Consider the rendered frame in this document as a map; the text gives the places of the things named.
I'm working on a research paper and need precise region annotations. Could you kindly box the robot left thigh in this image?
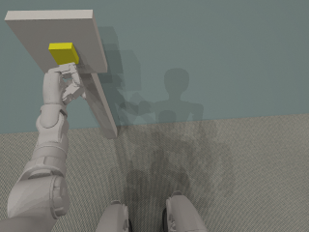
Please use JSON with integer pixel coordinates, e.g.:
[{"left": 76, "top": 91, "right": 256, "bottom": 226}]
[{"left": 96, "top": 204, "right": 129, "bottom": 232}]

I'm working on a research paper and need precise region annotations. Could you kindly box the robot thigh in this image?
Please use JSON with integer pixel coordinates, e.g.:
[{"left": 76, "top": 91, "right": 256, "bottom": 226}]
[
  {"left": 166, "top": 195, "right": 209, "bottom": 232},
  {"left": 96, "top": 204, "right": 129, "bottom": 232}
]

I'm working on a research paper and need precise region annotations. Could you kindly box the button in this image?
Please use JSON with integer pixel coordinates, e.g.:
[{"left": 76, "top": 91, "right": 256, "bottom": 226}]
[{"left": 48, "top": 43, "right": 79, "bottom": 65}]

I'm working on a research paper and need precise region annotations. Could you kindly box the left robot hand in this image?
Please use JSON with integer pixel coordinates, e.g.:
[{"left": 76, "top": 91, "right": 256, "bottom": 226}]
[{"left": 42, "top": 62, "right": 87, "bottom": 109}]

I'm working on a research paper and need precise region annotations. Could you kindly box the panel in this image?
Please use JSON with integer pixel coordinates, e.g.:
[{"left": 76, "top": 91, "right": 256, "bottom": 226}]
[{"left": 4, "top": 10, "right": 118, "bottom": 139}]

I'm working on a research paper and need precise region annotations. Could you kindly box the left robot forearm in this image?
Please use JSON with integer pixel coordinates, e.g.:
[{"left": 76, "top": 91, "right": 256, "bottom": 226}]
[{"left": 7, "top": 103, "right": 70, "bottom": 218}]

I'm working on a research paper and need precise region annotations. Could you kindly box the robot right thigh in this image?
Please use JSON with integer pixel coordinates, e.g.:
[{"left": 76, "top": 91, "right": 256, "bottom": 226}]
[{"left": 166, "top": 195, "right": 209, "bottom": 232}]

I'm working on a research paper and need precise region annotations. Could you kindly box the left robot upper arm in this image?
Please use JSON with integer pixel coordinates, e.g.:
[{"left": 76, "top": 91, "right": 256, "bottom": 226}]
[{"left": 0, "top": 175, "right": 70, "bottom": 232}]

